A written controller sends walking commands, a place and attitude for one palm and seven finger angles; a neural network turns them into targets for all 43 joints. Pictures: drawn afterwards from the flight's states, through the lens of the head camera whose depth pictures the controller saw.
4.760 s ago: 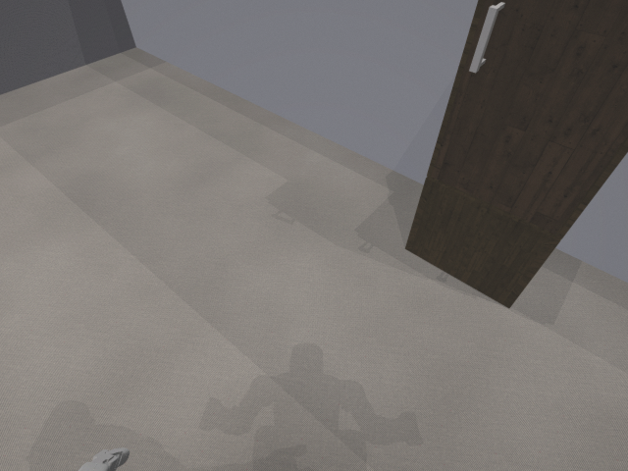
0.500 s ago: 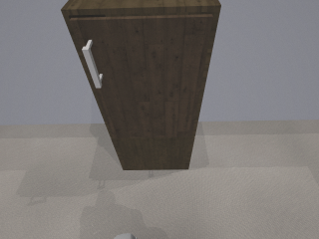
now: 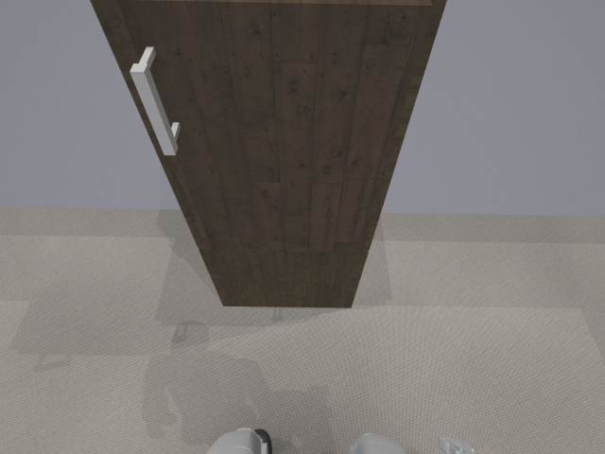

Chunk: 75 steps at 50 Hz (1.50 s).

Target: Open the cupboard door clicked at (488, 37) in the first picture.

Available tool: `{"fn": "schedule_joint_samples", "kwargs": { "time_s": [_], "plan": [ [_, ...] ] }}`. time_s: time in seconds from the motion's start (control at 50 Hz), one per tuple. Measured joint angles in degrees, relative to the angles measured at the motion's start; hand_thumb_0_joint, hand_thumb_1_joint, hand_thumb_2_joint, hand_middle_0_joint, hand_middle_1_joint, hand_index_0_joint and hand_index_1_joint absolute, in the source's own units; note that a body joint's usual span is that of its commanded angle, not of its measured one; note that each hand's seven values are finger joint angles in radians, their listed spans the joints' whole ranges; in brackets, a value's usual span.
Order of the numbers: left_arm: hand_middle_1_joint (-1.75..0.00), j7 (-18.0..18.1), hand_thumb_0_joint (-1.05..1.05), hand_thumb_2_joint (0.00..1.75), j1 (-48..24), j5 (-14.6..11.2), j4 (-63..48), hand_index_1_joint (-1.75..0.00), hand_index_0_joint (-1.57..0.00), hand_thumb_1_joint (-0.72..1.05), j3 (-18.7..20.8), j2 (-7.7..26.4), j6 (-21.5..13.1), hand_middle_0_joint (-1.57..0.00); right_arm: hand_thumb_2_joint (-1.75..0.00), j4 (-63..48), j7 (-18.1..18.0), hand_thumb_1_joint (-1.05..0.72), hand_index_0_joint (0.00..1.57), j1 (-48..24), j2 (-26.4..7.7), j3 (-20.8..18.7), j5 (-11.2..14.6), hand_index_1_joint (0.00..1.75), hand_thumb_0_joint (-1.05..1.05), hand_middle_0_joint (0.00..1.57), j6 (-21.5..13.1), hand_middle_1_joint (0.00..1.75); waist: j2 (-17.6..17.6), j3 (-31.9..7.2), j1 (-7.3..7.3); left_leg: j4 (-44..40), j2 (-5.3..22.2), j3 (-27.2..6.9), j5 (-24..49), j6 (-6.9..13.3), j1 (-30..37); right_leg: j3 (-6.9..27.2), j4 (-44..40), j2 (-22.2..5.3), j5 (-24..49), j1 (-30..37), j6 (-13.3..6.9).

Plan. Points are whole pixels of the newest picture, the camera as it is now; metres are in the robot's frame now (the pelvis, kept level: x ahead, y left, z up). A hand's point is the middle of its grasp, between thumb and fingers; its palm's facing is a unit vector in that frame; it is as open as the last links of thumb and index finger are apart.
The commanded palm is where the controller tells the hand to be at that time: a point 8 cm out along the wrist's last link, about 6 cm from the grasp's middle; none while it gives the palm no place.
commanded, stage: come to a stop and stand still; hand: left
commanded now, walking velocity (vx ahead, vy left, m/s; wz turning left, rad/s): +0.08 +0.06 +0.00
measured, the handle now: (160, 104) +0.54 +0.26 +0.12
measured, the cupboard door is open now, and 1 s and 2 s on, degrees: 0 0 0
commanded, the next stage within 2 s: look again from close up in 0.84 s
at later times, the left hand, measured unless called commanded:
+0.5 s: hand out of the picture +0.03 +0.19 -0.17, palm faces +0.10 -0.97 -0.23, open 7.4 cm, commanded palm none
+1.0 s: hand out of the picture -0.05 +0.17 -0.17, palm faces +0.08 -0.98 -0.17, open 7.4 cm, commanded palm none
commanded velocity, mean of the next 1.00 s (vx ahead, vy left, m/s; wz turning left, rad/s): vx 0.04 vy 0.06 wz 0.00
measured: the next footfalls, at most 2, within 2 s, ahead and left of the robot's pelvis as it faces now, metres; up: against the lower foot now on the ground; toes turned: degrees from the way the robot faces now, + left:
right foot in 0.08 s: +0.03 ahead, -0.15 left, +0.00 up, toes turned -1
left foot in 0.40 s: +0.04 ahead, +0.10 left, +0.00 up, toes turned +9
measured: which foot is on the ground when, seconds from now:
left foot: down 0.00-0.08, up 0.10-0.38, down 0.40-1.00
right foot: up 0.00-0.06, down 0.08-1.00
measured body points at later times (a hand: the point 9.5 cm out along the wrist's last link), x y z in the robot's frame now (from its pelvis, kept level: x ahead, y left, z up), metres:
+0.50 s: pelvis -0.03 -0.01 +0.00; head -0.02 +0.00 +0.45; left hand +0.02 +0.24 -0.15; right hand +0.01 -0.26 -0.14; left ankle -0.02 +0.08 -0.73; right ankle -0.01 -0.15 -0.73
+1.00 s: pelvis -0.02 +0.00 +0.01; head -0.03 +0.01 +0.46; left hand -0.05 +0.22 -0.15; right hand +0.01 -0.23 -0.14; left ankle -0.02 +0.08 -0.73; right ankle -0.01 -0.15 -0.73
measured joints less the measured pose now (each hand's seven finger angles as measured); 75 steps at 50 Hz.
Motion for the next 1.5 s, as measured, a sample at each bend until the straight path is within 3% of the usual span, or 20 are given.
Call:
{"fn": "schedule_joint_samples", "kwargs": {
  "time_s": [0.04, 0.08, 0.14, 0.18, 0.26, 0.36, 0.4, 0.46, 0.52, 0.6, 0.76, 1.02, 1.5],
  "plan": [
    [-0.30, -0.11, 0.01, 0.90, -0.46, 0.08, -0.83, -0.30, -0.19, 0.91, 0.22, 0.72, -0.17, -0.20, -0.89, 0.28, 0.32, -0.92, 0.21, 0.62, -0.93, -0.45, -0.20, 0.30, -0.01, 0.21, 0.40, 0.30, 0.80, -0.78, -0.22, 0.90, 0.58, -0.38, 0.11, -0.73, -0.71, -0.67, -6.91, -0.68, 1.82, 2.33, -0.23],
    [-0.30, -0.62, 0.01, 0.90, 0.83, 0.57, -3.23, -0.30, -0.19, 0.91, -0.96, 2.43, -0.91, -0.20, -0.89, -0.81, 0.72, -0.91, 0.21, 2.62, -1.62, -0.22, -0.16, 0.30, -0.01, 0.21, 0.74, 0.30, 0.03, -2.63, -0.13, 3.79, 0.32, -0.47, -1.59, -1.51, -2.54, -0.44, -19.48, -1.60, 6.67, 6.54, -0.20],
    [-0.30, -0.25, 0.01, 0.90, 1.72, 1.28, -4.53, -0.29, -0.19, 0.91, -1.49, 1.93, -1.51, -0.20, -0.89, -2.41, 1.58, -0.91, 0.21, 5.09, -3.65, -1.18, -0.38, 0.30, 0.00, 0.20, 1.52, 0.30, 2.04, -4.02, -0.97, 14.06, -0.80, -5.25, -11.32, -1.62, -6.01, -2.05, -17.75, -0.36, 8.64, 6.06, -1.54],
    [-0.30, -0.36, 0.01, 0.90, 2.78, 1.30, -5.12, -0.30, -0.19, 0.91, -2.11, 0.91, -1.78, -0.20, -0.89, -3.09, 2.09, -0.91, 0.20, 7.11, -4.94, -1.80, -0.48, 0.30, 0.00, 0.20, 2.08, 0.30, 3.52, -5.70, -1.76, 21.26, -2.15, -6.97, -11.89, -1.45, -7.08, -3.39, -18.14, 0.24, 8.85, 6.97, -2.02],
    [-0.30, -0.25, 0.01, 0.90, 3.44, 1.29, -6.04, -0.30, -0.20, 0.90, -2.34, 0.12, -1.93, -0.20, -0.90, -3.88, 2.87, -0.91, 0.20, 10.26, -5.61, -2.16, -0.68, 0.30, 0.00, 0.20, 2.42, 0.30, 2.89, -7.87, -2.75, 28.27, -3.38, -6.24, -10.35, -1.90, -6.41, -4.63, -20.26, 0.06, 9.88, 8.33, -2.32],
    [-0.30, -0.48, 0.01, 0.90, 2.02, 1.47, -7.40, -0.30, -0.20, 0.90, -2.39, 0.62, -1.60, -0.21, -0.90, -3.95, 3.08, -0.91, 0.20, 13.02, -4.65, -1.50, -0.29, 0.30, 0.00, 0.20, 1.70, 0.30, 0.10, -7.67, -2.13, 13.52, -3.26, -3.65, -12.81, -1.80, 0.86, -5.54, -21.84, -1.46, 11.13, 8.24, -1.82],
    [-0.30, -0.64, 0.01, 0.90, 1.91, 1.11, -7.54, -0.30, -0.20, 0.90, -2.34, 0.89, -1.29, -0.21, -0.90, -3.66, 2.89, -0.91, 0.20, 13.84, -4.21, -1.02, -0.26, 0.30, 0.00, 0.20, 0.85, 0.30, -0.41, -7.59, -1.95, 6.69, -3.58, -3.40, -10.75, -0.70, 3.75, -5.68, -21.16, -1.90, 11.01, 7.35, -1.14],
    [-0.30, -0.80, 0.01, 0.90, 2.31, 0.59, -6.25, -0.30, -0.20, 0.90, -2.11, 1.24, -0.56, -0.21, -0.90, -2.99, 2.48, -0.91, 0.20, 14.31, -2.93, 0.00, -0.46, 0.30, 0.00, 0.20, 0.23, 0.30, -1.40, -7.19, -1.41, 5.79, -4.18, -2.12, -9.40, 1.73, 3.98, -4.27, -21.83, -2.19, 10.56, 7.24, -1.09],
    [-0.30, -0.94, 0.01, 0.90, 3.40, 0.59, -4.60, -0.30, -0.20, 0.90, -2.39, 1.21, -0.52, -0.21, -0.90, -2.12, 2.02, -0.91, 0.20, 14.49, -1.77, 0.92, -0.33, 0.30, 0.00, 0.20, -0.25, 0.30, -1.24, -6.94, -1.33, 3.96, -4.23, -1.26, -8.64, 2.35, 5.05, -3.52, -24.89, -2.09, 13.31, 8.44, -0.93],
    [-0.30, -0.87, 0.01, 0.90, 4.72, 0.41, -2.40, -0.30, -0.20, 0.90, -2.77, 0.78, -1.00, -0.20, -0.89, -0.19, 1.48, -0.91, 0.20, 14.09, -0.42, 1.74, -0.09, 0.30, 0.00, 0.20, -0.67, 0.30, -0.90, -6.54, -1.18, 2.04, -4.33, -1.03, -7.91, 2.43, 6.65, -3.36, -27.74, -2.09, 14.91, 10.39, 0.54],
    [-0.30, -0.55, 0.01, 0.90, 6.93, 0.52, 1.00, -0.30, -0.20, 0.91, -3.61, -0.63, -1.27, -0.20, -0.89, 2.43, 1.27, -0.93, 0.21, 12.81, -0.64, 1.71, 0.41, 0.30, 0.01, 0.20, -1.30, 0.30, -0.96, -6.70, -0.78, -1.21, -5.01, -0.60, -6.51, 2.88, 8.91, -3.02, -30.77, -2.53, 16.27, 12.45, 1.02],
    [-0.30, -0.40, 0.01, 0.90, 8.00, 0.63, 4.15, -0.30, -0.20, 0.91, -4.40, -2.08, -2.37, -0.20, -0.89, 4.86, 1.15, -0.91, 0.20, 11.20, -0.76, 1.68, 0.74, 0.30, 0.00, 0.20, -2.03, 0.30, -1.14, -6.61, -0.68, -3.97, -5.07, -0.22, -5.01, 2.78, 10.11, -2.70, -33.29, -2.40, 17.76, 13.37, 1.02],
    [-0.30, -0.29, 0.01, 0.90, 5.76, 0.56, 5.15, -0.30, -0.20, 0.91, -4.15, -1.83, -2.91, -0.20, -0.89, 8.13, 1.23, -0.91, 0.20, 12.25, -0.20, 1.73, 0.75, 0.30, 0.00, 0.20, -2.17, 0.30, -0.61, -5.90, -1.43, -6.02, -4.73, 0.35, -3.77, 2.28, 10.72, -2.13, -34.43, -1.93, 18.69, 13.27, 0.53]
  ]
}}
